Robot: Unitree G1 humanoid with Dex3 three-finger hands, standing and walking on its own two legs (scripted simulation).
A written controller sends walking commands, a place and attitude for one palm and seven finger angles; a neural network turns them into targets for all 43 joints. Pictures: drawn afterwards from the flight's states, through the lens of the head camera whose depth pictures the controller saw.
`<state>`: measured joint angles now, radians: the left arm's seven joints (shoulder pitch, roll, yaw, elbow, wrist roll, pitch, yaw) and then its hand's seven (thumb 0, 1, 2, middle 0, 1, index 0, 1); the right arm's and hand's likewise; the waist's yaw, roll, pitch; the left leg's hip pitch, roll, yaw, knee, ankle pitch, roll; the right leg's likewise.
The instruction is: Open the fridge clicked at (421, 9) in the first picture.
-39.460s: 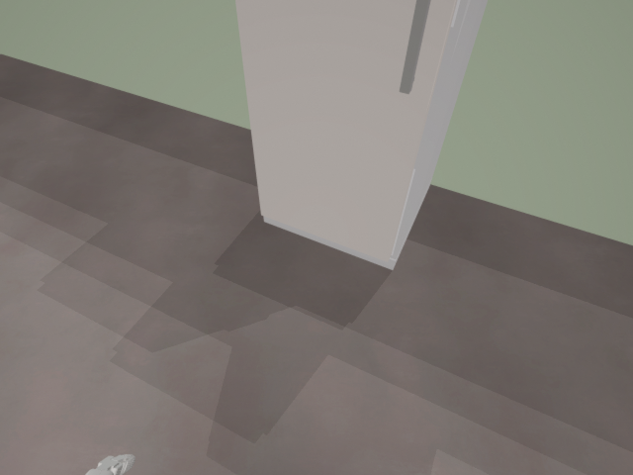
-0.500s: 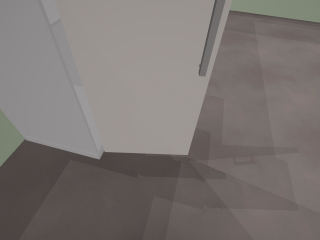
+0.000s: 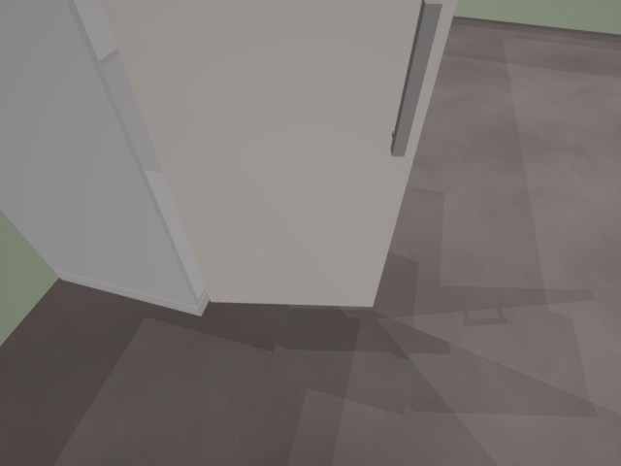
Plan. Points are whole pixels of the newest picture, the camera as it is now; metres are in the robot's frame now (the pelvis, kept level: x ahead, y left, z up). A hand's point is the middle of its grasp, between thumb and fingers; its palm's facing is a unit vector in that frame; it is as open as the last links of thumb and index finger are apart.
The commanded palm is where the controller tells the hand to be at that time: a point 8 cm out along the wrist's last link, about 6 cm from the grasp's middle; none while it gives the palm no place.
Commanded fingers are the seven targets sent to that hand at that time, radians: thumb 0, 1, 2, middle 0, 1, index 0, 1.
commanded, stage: look to check the result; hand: right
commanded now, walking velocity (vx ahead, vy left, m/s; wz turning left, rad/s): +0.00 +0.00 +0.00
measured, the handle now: (410, 82) +0.70 -0.12 +0.15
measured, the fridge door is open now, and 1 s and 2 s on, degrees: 76 76 76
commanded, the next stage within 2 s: stand and wait in 0.46 s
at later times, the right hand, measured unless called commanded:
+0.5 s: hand out of the picture +0.09 -0.23 -0.16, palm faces -0.02 +0.95 -0.31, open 7.4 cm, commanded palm none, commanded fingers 0.00 -0.90 -0.90 0.20 0.30 0.20 0.30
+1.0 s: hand out of the picture +0.09 -0.21 -0.16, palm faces -0.03 +0.95 -0.31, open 7.4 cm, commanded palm none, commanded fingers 0.00 -0.90 -0.90 0.20 0.30 0.20 0.30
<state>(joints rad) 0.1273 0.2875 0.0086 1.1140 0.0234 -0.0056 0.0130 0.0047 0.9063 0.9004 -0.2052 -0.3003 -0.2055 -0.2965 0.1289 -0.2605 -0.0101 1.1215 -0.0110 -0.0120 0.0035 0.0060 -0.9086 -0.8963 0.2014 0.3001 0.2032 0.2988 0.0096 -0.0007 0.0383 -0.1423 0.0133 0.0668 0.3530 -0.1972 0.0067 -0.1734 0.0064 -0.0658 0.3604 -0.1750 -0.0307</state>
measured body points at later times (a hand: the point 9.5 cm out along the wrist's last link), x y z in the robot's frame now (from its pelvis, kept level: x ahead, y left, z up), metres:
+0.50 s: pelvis +0.01 +0.01 +0.00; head +0.02 +0.02 +0.45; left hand +0.08 +0.30 -0.14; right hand +0.09 -0.28 -0.13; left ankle +0.00 +0.11 -0.75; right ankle +0.01 -0.10 -0.75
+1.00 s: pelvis +0.02 +0.02 +0.00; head +0.03 +0.03 +0.45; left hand +0.08 +0.31 -0.14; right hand +0.09 -0.26 -0.14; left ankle +0.00 +0.11 -0.75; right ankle +0.01 -0.10 -0.75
